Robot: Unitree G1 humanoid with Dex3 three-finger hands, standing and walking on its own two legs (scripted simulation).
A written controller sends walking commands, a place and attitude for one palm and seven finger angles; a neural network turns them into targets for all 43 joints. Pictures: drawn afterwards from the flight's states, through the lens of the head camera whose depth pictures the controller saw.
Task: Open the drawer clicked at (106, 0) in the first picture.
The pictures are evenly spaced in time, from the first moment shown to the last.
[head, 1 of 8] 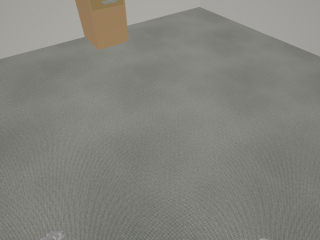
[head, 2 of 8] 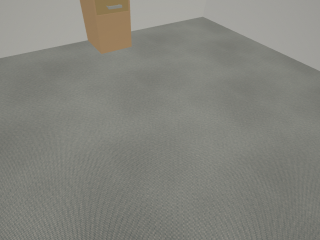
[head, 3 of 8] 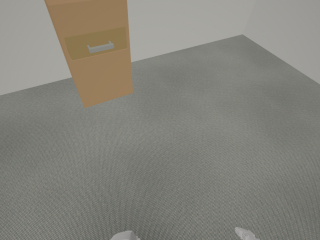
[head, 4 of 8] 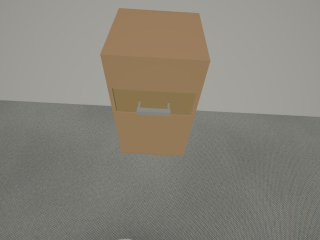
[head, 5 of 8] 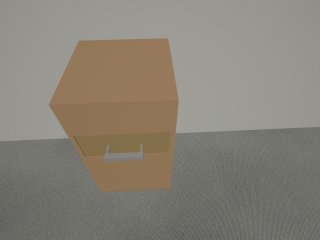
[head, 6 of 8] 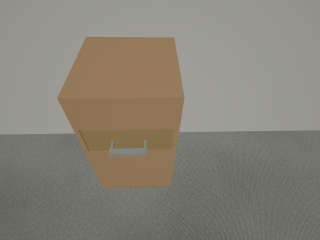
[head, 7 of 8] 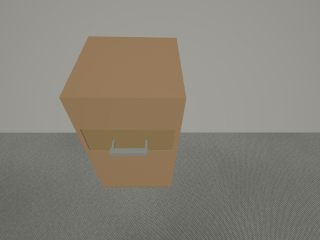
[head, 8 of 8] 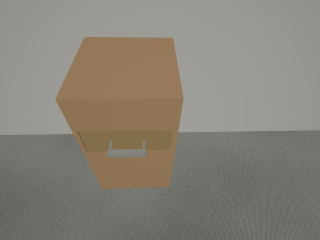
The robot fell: no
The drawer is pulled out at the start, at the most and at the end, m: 0.00 0.00 0.00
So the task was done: no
